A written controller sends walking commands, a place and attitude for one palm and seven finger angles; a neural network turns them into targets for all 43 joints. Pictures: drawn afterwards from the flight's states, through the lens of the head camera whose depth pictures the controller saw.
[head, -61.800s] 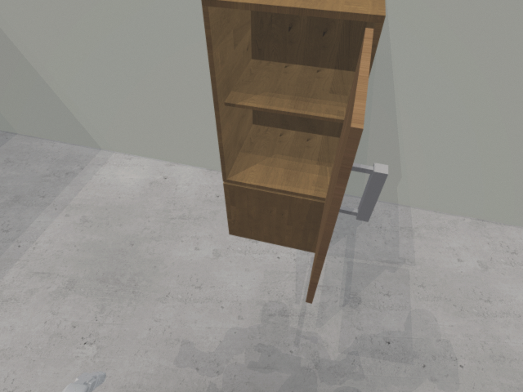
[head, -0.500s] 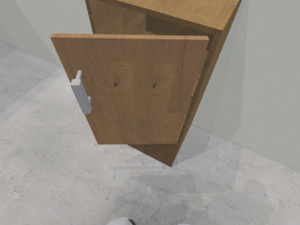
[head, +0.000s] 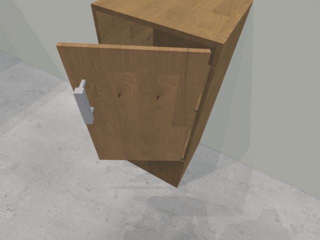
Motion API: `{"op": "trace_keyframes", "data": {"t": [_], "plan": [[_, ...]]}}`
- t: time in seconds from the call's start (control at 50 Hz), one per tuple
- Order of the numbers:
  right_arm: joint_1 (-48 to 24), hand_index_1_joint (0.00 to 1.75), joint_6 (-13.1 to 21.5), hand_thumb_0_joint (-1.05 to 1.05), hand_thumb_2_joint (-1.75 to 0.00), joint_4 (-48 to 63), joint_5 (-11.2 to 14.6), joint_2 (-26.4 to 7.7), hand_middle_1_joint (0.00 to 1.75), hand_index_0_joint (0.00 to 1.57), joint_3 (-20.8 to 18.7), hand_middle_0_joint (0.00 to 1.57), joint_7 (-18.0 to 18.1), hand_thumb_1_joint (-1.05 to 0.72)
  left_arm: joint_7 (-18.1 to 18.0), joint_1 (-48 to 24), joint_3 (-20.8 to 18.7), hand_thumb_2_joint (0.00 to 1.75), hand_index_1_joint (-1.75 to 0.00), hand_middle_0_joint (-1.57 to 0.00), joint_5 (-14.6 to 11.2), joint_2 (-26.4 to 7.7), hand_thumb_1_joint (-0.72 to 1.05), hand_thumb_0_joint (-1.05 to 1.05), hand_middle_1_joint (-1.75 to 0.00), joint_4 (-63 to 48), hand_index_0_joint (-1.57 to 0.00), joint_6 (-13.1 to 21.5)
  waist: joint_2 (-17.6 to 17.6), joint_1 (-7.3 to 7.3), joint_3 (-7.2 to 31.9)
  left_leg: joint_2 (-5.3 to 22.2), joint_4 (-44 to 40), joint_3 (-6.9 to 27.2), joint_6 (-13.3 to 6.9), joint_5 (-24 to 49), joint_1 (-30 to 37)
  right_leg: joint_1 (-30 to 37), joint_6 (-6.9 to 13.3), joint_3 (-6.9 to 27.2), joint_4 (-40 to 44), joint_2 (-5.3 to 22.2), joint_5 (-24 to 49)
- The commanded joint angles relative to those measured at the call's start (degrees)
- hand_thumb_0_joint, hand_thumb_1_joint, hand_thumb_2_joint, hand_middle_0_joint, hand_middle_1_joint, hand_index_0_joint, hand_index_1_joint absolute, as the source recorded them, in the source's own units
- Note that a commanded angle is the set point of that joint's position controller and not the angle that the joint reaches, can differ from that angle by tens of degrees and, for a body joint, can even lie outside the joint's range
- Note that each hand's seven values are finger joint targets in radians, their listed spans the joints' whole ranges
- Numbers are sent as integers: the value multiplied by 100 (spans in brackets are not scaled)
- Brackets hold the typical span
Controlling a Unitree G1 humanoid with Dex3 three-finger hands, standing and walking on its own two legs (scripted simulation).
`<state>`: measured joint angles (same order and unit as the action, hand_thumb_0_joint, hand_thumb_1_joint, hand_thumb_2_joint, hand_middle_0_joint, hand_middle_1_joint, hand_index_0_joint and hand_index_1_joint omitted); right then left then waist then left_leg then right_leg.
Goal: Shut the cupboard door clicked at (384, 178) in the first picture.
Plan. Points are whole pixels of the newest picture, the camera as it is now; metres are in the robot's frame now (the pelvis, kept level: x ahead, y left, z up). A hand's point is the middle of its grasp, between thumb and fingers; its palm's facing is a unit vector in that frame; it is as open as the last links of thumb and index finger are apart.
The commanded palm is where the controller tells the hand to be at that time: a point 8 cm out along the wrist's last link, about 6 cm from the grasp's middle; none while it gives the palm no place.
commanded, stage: come to a stop and stand still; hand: left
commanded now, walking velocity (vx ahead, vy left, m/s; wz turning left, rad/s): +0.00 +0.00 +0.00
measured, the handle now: (86, 102) +0.48 +0.27 +0.04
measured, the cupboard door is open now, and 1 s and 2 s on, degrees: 29 29 29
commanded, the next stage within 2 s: look again from close up in 0.08 s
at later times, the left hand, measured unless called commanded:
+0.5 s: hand out of the picture -0.02 +0.21 -0.18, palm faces +0.00 -0.98 -0.21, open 7.4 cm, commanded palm none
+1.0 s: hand out of the picture -0.08 +0.19 -0.19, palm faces +0.08 -0.98 -0.16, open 7.4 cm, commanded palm none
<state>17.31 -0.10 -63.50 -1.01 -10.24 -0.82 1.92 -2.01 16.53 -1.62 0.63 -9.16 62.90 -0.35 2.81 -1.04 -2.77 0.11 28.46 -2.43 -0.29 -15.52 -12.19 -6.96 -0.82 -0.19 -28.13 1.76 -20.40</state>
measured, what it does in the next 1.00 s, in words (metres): stands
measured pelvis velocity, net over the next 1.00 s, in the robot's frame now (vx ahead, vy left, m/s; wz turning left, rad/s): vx -0.04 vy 0.03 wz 0.04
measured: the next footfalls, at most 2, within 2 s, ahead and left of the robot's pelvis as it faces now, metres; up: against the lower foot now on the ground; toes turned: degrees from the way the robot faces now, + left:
right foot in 1.40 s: +0.13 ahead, -0.09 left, +0.00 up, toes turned -4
left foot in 1.74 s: +0.09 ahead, +0.13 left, +0.00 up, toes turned +7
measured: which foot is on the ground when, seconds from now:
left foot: down 0.00-1.00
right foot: down 0.00-1.00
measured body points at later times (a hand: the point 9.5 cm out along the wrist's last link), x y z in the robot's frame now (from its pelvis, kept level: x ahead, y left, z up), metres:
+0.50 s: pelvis -0.04 +0.02 +0.00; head -0.05 +0.03 +0.45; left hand -0.02 +0.26 -0.16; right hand +0.01 -0.21 -0.15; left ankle +0.00 +0.12 -0.74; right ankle -0.06 -0.13 -0.74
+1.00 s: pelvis -0.04 +0.03 -0.01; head -0.03 +0.05 +0.44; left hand -0.09 +0.25 -0.17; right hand -0.03 -0.21 -0.15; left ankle -0.01 +0.12 -0.73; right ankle -0.06 -0.13 -0.74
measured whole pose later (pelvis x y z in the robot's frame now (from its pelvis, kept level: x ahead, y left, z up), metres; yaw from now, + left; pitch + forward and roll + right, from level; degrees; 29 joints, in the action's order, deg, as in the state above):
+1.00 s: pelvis -0.04 +0.03 -0.01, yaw +2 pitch +0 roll -1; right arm 18.3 -1.3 -61.3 -1.4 -9.5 -1.1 -0.2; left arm -1.1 22.7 -0.8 1.3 -10.0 61.1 0.6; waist 1.9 -0.5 -0.6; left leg -1.0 35.9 -1.4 -2.5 -19.4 -19.8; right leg -11.9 -1.4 -1.4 -31.5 2.9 -18.9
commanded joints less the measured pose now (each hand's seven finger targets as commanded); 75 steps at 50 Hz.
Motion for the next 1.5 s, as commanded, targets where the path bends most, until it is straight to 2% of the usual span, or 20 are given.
{"op": "trace_keyframes", "data": {"t": [0.0,0.14,0.16,0.2,0.24,0.3,0.42,0.72,0.82,0.94,1.0,1.04,1.08,1.12,1.2,1.32,1.36,1.4,1.42,1.48], "plan": [[205,30,124,0,-90,133,56,-611,30,20,-56,20,88,-90,-35,289,-18,90,-30,-20,-17,-437,90,0,-30,-86,-20,-2,-751,25,132,702,-497,551,-218,2759,526,-178,191,172,441,304,1404],[57,30,93,0,-90,104,57,-490,30,20,-38,20,65,-90,-8,289,43,90,-30,-20,-2,-416,90,0,-30,76,-20,21,-260,72,-128,553,-808,490,-87,1505,433,-231,176,337,858,373,1361],[-406,30,204,0,-90,471,83,-646,30,20,-4,20,-54,-90,-231,737,101,90,-30,-20,121,-538,90,0,-30,129,-20,290,-664,-94,-275,569,408,303,7,2227,145,-578,155,599,836,602,2760],[35,30,232,0,-90,545,1,-367,30,20,-39,20,-49,-90,-194,553,63,90,-30,-20,72,-781,90,0,-30,-154,-20,341,-481,181,235,423,108,243,-51,1898,261,-109,296,524,108,664,4095],[132,30,217,0,-90,560,26,-563,30,20,-68,20,-31,-90,-188,501,117,90,-30,-20,14,-602,90,0,-30,-199,-20,331,251,205,880,618,187,400,-135,2195,443,85,273,327,84,490,3208],[-57,30,198,0,-90,624,32,-615,30,20,-61,20,-44,-90,-158,383,132,90,-30,-20,26,-604,90,0,-30,-347,-20,225,-189,143,492,617,-4,448,-162,2154,291,-203,246,294,102,337,1857],[-306,30,80,0,-90,765,19,-647,30,20,-87,20,-130,-90,-63,344,165,90,-30,-20,69,-690,90,0,-30,-497,-20,107,-405,109,-650,492,-904,698,-169,-751,-609,-914,243,367,451,193,-78],[-134,30,113,0,-90,538,42,-684,30,20,-90,20,-142,-90,0,624,183,90,-30,-20,51,-653,90,0,-30,-420,-20,138,-412,78,-240,542,-1155,789,-194,-964,-495,-847,191,369,622,257,23],[-79,30,6,0,-90,497,-13,-717,30,20,-128,20,-172,-90,51,889,88,90,-30,-20,104,-675,90,0,-30,-350,-20,94,-396,11,-367,433,-965,824,-292,-2163,-963,-949,263,281,539,216,-1467],[3,30,64,0,-90,620,-14,-314,30,20,-113,20,-197,-90,64,896,-123,90,-30,-20,52,-944,90,0,-30,-359,-20,166,699,88,-261,-113,937,-51,-191,-712,-1116,-903,733,1212,1277,1192,-1950],[411,30,155,0,-90,512,-4,-315,30,20,-105,20,-206,-90,65,595,-93,90,-30,-20,62,-814,90,0,-30,-490,-20,165,-53,328,-352,18,86,199,-243,-905,-249,-1638,588,495,546,780,-1745],[1201,30,227,0,-90,279,-65,-832,30,20,-212,20,-147,-90,97,505,-11,90,-30,-20,84,-366,90,0,-30,-589,-20,160,-1740,534,-379,1254,-1337,2198,-745,-1599,452,-2464,243,-642,-1604,-168,-1152],[1425,30,277,0,-90,217,-64,-852,30,20,-198,20,-75,-90,87,141,25,90,-30,-20,168,-376,90,0,-30,-754,-20,228,-1630,523,-678,1797,-1864,3112,-1334,-1131,572,-3248,325,-215,-3164,31,-1143],[1042,30,355,0,-90,309,-46,-612,30,20,-117,20,-67,-90,136,30,-5,90,-30,-20,115,-330,90,0,-30,-711,-20,302,-892,344,-589,1768,-1630,2530,-1471,355,336,-3148,316,-20,-3437,344,-634],[748,30,453,0,-90,375,-41,-544,30,20,-86,20,-24,-90,215,129,37,90,-30,-20,60,-78,90,0,-30,-676,-20,244,-725,164,-4,1371,-1427,1168,-1282,2056,378,-2173,185,-314,-2315,260,-86],[619,30,331,0,-90,258,-41,-446,30,20,-64,20,9,-90,168,103,-4,90,-30,-20,59,-60,90,0,-30,-686,-20,257,-675,14,30,1085,-714,663,-865,2136,-25,-684,148,-551,-234,-57,902],[679,30,337,0,-90,253,48,-159,30,20,18,20,-13,-90,59,623,-71,90,-30,-20,53,-503,90,0,-30,-496,-20,361,320,-180,536,534,170,292,-309,921,-852,951,259,536,267,762,2901],[846,30,222,0,-90,246,91,-18,30,20,1,20,8,-90,-2,615,-76,90,-30,-20,4,-938,90,0,-30,-465,-20,337,773,-16,661,102,847,-2,38,-1546,-905,779,1135,1267,448,2117,5314],[801,30,162,0,-90,263,101,67,30,20,-30,20,19,-90,-20,409,-75,90,-30,-20,35,-979,90,0,-30,-561,-20,284,429,61,354,83,1095,86,31,-1656,-797,295,1229,1048,328,2065,5784],[586,30,5,0,-90,207,105,22,30,20,-92,20,50,-90,-116,104,-100,90,-30,-20,50,-823,90,0,-30,-611,-20,248,923,33,382,179,1792,89,130,-1717,-995,259,1421,877,233,1930,6541]]}}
